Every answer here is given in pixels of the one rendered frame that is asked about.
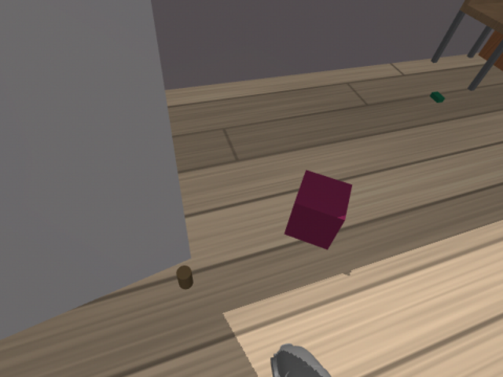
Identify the chair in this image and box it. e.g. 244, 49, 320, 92
431, 0, 503, 91

